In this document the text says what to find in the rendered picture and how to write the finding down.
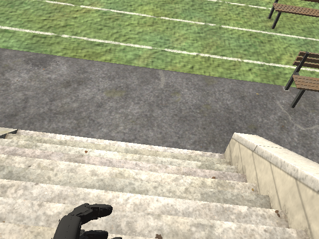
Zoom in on stairs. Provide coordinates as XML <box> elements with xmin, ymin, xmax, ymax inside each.
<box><xmin>0</xmin><ymin>129</ymin><xmax>309</xmax><ymax>239</ymax></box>

